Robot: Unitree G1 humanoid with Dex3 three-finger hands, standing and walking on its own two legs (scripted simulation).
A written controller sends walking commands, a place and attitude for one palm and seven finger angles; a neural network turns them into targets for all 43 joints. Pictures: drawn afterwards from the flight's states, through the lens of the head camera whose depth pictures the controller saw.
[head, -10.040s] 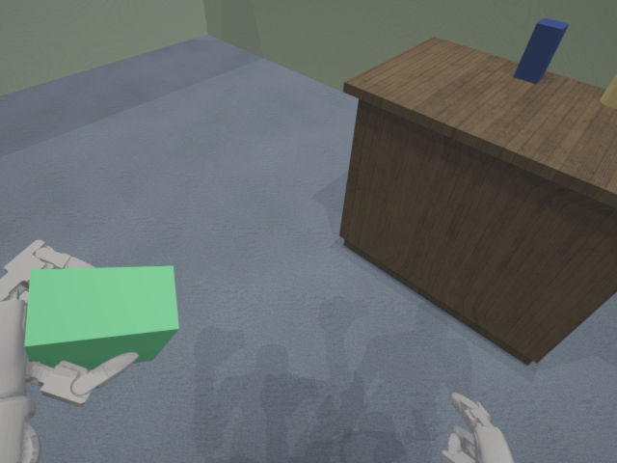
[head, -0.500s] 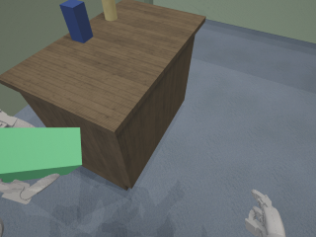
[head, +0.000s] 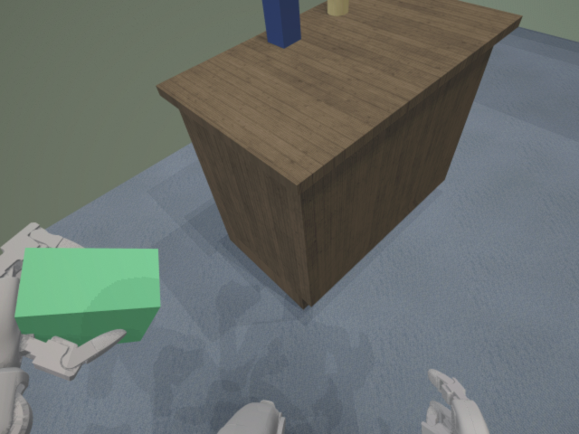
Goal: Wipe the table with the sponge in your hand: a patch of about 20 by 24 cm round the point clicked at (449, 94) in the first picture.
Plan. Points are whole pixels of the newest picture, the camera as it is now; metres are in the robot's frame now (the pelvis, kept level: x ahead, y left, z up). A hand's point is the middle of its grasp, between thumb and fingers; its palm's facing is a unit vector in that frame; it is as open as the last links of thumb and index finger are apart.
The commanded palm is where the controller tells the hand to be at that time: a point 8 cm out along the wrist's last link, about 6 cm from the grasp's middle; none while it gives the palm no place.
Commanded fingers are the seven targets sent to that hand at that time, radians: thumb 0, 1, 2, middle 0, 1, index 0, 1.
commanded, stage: turn to face it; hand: left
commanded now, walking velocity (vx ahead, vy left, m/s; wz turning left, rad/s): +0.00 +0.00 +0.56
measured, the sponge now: (111, 301) +0.23 +0.21 +0.14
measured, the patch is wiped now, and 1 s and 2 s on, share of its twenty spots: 0.00 0.00 0.00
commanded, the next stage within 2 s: take the last steps up to it in 0.46 s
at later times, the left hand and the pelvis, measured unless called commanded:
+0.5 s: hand out of the picture +0.06 +0.29 +0.18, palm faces +0.56 -0.71 -0.43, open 10.7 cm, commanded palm +0.00 +0.32 +0.18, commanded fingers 0.00 0.10 1.30 -1.20 -1.60 -1.20 -1.60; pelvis -0.08 +0.00 +0.00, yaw +15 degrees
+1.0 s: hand out of the picture +0.02 +0.23 +0.17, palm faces +0.58 -0.69 -0.43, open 10.7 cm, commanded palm -0.05 +0.26 +0.18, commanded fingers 0.00 0.10 1.30 -1.20 -1.60 -1.20 -1.60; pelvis -0.12 -0.06 +0.00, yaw +18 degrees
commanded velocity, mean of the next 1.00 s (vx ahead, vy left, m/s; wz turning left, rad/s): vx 0.14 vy -0.07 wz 0.14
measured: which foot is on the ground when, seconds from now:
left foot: up 0.00-0.30, down 0.32-0.68, up 0.70-1.00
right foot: down 0.00-0.32, up 0.34-0.64, down 0.66-1.00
